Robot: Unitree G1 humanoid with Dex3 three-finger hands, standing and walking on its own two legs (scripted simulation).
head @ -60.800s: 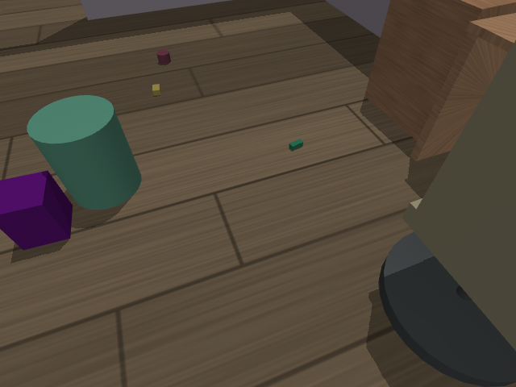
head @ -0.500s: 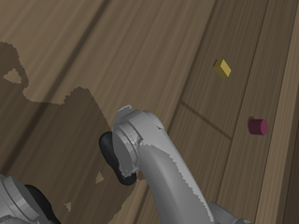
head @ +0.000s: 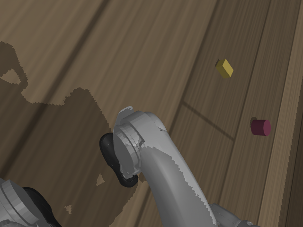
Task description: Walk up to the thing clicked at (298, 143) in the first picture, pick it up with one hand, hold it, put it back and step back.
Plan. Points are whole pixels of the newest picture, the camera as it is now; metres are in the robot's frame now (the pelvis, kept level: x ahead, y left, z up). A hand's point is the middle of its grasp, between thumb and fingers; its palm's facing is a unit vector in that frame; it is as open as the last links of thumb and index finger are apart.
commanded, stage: withdraw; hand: left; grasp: from above
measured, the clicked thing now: out of the picture +0.48 +0.34 -0.32
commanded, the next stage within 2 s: home in 0.82 s
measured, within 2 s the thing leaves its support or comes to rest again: neither
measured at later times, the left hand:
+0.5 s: hand out of the picture +0.48 +0.34 -0.15, palm faces -0.27 -0.27 -0.92, open 13.5 cm
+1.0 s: hand out of the picture +0.46 +0.35 -0.19, palm faces -0.52 -0.12 -0.85, open 13.7 cm
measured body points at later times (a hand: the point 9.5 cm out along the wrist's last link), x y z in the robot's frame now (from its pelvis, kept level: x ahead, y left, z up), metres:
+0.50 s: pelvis +0.01 +0.00 +0.01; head +0.25 +0.10 +0.38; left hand +0.49 +0.35 -0.10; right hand +0.04 -0.25 -0.07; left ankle +0.06 +0.13 -0.30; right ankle +0.13 -0.12 -0.30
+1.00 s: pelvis -0.01 +0.00 -0.01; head +0.25 +0.12 +0.33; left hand +0.48 +0.36 -0.14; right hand +0.06 -0.28 -0.08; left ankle +0.06 +0.13 -0.30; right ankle +0.13 -0.12 -0.30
